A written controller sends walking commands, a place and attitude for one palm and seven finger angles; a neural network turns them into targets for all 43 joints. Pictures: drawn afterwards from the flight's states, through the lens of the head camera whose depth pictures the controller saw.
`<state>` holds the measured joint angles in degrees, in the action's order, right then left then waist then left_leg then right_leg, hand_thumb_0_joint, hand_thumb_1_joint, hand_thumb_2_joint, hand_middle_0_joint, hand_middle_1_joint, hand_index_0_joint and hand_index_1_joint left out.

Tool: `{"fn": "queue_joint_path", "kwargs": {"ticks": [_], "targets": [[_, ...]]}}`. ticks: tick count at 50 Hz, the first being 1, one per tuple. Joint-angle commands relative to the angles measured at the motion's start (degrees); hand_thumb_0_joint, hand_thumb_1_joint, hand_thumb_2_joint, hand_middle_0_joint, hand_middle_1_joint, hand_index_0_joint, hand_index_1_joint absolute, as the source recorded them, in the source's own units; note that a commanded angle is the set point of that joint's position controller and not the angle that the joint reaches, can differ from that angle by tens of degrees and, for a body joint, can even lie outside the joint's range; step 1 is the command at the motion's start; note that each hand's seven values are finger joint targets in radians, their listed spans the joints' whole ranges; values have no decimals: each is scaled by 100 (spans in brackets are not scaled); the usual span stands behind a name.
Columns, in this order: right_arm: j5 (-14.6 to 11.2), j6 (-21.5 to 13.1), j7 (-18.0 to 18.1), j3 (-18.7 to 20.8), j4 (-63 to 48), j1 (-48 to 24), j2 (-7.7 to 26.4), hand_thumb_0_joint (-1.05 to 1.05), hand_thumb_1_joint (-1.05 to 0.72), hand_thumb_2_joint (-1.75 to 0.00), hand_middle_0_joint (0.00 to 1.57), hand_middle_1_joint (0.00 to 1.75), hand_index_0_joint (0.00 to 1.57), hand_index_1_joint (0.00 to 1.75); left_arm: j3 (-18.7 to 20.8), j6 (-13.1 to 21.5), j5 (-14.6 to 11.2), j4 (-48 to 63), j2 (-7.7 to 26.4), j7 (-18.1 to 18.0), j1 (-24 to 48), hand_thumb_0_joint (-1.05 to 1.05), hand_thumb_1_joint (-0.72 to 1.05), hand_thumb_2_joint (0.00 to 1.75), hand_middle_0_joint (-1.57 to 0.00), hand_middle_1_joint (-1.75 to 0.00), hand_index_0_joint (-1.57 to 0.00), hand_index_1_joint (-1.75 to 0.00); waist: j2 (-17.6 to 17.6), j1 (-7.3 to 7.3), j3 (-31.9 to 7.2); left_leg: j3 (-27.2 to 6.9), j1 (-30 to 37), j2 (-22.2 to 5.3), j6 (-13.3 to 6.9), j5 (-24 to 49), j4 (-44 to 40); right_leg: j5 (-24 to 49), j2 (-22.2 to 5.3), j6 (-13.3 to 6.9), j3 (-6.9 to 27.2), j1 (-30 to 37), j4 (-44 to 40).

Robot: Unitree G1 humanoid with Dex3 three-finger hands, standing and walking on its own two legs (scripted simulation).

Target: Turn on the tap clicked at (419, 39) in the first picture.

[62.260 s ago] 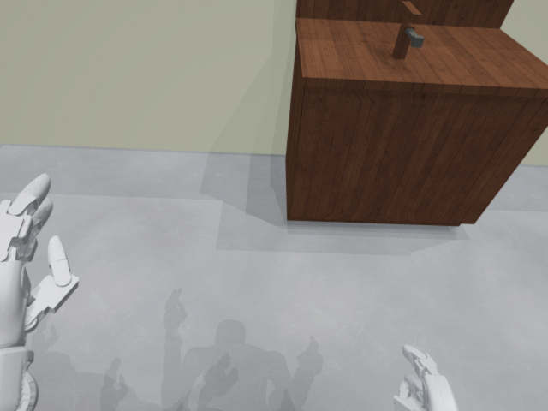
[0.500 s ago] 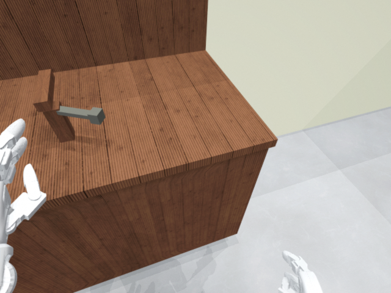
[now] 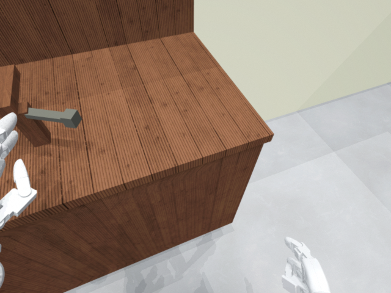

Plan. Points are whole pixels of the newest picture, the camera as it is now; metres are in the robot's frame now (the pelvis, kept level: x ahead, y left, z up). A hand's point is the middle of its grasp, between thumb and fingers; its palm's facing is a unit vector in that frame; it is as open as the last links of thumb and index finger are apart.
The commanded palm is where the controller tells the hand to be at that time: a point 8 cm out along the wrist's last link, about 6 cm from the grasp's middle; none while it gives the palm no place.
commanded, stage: come to a stop and stand still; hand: left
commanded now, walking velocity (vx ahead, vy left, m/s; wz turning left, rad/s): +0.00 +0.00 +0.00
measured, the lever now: (71, 118) +0.42 +0.30 +0.11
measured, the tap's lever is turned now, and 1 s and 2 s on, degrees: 59 59 59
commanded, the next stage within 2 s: look again from close up in 0.16 s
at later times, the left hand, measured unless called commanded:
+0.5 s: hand (21, 227) +0.17 +0.25 +0.16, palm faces +0.42 -0.85 -0.33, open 7.4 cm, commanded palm +0.12 +0.28 +0.18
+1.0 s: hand out of the picture +0.17 +0.29 +0.16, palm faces +0.45 -0.83 -0.33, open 7.4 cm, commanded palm +0.12 +0.33 +0.18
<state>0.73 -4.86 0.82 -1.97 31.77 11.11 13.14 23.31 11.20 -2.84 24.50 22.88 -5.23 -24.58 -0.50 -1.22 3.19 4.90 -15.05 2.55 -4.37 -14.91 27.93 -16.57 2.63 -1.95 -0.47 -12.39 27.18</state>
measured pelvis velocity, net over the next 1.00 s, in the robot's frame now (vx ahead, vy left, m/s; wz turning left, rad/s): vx -0.03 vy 0.04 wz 0.04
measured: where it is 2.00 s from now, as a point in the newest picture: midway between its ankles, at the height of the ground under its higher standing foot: outside the picture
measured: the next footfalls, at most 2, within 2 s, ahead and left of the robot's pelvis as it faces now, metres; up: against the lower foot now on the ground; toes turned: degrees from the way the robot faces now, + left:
right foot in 1.16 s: +0.06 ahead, -0.03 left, +0.00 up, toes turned +10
left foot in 1.32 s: +0.07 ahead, +0.18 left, +0.00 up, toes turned +8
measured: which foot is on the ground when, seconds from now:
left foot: down 0.00-1.00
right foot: down 0.00-0.98, up 1.00-1.00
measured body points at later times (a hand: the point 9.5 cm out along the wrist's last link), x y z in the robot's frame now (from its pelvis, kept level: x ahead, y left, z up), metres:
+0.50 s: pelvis -0.04 +0.00 +0.01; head -0.04 +0.00 +0.46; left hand +0.15 +0.29 +0.18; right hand +0.16 -0.22 -0.06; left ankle +0.00 +0.06 -0.74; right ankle -0.03 -0.10 -0.74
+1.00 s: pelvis -0.03 +0.04 -0.01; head -0.04 +0.05 +0.44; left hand +0.14 +0.34 +0.17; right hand +0.14 -0.20 -0.09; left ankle +0.00 +0.06 -0.74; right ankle -0.03 -0.10 -0.73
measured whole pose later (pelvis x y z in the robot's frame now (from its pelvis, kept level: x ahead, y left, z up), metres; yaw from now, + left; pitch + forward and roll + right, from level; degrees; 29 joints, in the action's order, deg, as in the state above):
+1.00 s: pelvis -0.03 +0.04 -0.01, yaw +2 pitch -2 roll -2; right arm -0.1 -3.5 2.6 -0.4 33.6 13.5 13.9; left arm 19.5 10.5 -2.9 26.8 20.0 -8.0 -25.2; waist -0.6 -0.8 0.8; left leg 4.9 -17.4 5.1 -8.4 -16.9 35.7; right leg -20.8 -0.1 -0.4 -1.5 -15.2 37.5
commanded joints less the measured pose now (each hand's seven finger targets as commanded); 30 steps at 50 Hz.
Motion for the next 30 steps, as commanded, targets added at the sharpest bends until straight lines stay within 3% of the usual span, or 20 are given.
{"fn": "queue_joint_path", "kwargs": {"ticks": [1,3,5,7,8,12,16,17,19,22,24,27,30], "targets": [[-14,-359,39,265,-950,-516,661,0,-90,-90,20,30,20,30,332,330,-8,1583,672,-151,341,0,90,90,-20,-30,-20,-30,-273,-1,-1679,-645,1228,-714,380,3329,96,2806,-518,15,451,394,-173],[-14,-316,46,268,-921,-513,657,0,-90,-90,20,30,20,30,302,270,13,1513,618,-188,283,0,90,90,-20,-30,-20,-30,-170,14,-1691,-635,1262,-691,378,3371,79,2985,-531,22,421,412,-127],[-13,-261,69,273,-923,-560,669,0,-90,-90,20,30,20,30,326,238,10,1365,623,-205,293,0,90,90,-20,-30,-20,-30,-114,7,-1465,-658,1063,-674,386,2996,-32,2775,-530,24,445,370,-248],[-5,-189,110,276,-930,-613,661,0,-90,-90,20,30,20,30,509,197,1,1235,790,-227,239,0,90,90,-20,-30,-20,-30,-136,-8,-1366,-628,1024,-668,373,2666,-112,2661,-559,22,526,317,-354],[-10,-154,123,251,-944,-616,613,0,-90,-90,20,30,20,30,390,189,-15,1153,642,-219,266,0,90,90,-20,-30,-20,-30,-151,9,-1297,-638,950,-671,382,2555,-158,2554,-573,15,506,334,-381],[-6,-90,174,229,-996,-711,602,0,-90,-90,20,30,20,30,424,175,-53,1174,743,-216,440,0,90,90,-20,-30,-20,-30,-143,-9,-1141,-671,839,-658,367,1901,-370,2146,-570,17,579,293,-604],[3,-103,196,201,-1033,-734,582,0,-90,-90,20,30,20,30,177,140,-77,1093,563,-204,516,0,90,90,-20,-30,-20,-30,-50,-9,-996,-660,765,-629,330,1262,-542,1667,-562,51,585,212,-868],[14,-98,206,196,-1025,-790,597,0,-90,-90,20,30,20,30,216,138,-59,1186,654,-213,593,0,90,90,-20,-30,-20,-30,-234,-16,-994,-661,785,-624,331,1172,-597,1582,-566,42,600,183,-898],[16,-112,210,184,-1030,-768,590,0,-90,-90,20,30,20,30,40,117,-58,1101,510,-218,646,0,90,90,-20,-30,-20,-30,-156,1,-858,-685,752,-617,327,763,-684,1160,-548,49,603,47,-1055],[30,-125,226,190,-999,-795,617,0,-90,-90,20,30,20,30,122,128,-20,1180,666,-255,794,0,90,90,-20,-30,-20,-30,-313,-4,-775,-727,711,-620,333,292,-841,635,-517,50,601,-83,-1223],[33,-133,238,173,-1005,-774,601,0,-90,-90,20,30,20,30,36,141,-10,1140,582,-272,833,0,90,90,-20,-30,-20,-30,-324,5,-686,-782,637,-631,346,30,-951,386,-492,46,562,-125,-1268],[35,-142,251,182,-983,-763,617,0,-90,-90,20,30,20,30,183,161,13,1195,748,-306,816,0,90,90,-20,-30,-20,-30,-418,-11,-730,-837,606,-647,373,-268,-1130,253,-431,70,483,-91,-1239],[29,-163,258,189,-990,-706,602,0,-90,-90,20,30,20,30,108,166,7,1120,609,-319,688,0,90,90,-20,-30,-20,-30,-301,-8,-700,-893,488,-669,380,-581,-1246,148,-393,89,427,-36,-1218]]}}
